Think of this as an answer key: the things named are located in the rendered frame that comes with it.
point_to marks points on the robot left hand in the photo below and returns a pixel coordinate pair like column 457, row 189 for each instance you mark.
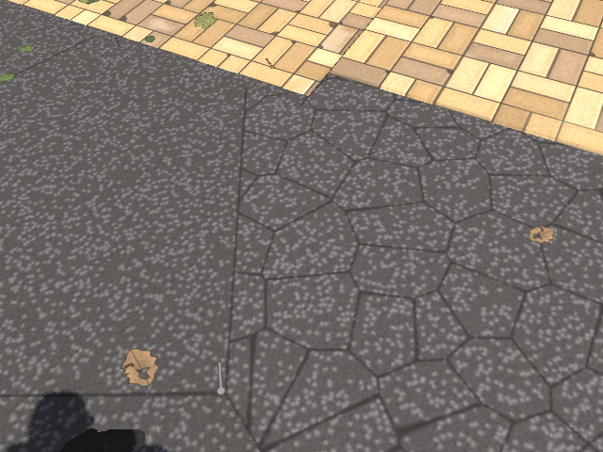
column 112, row 440

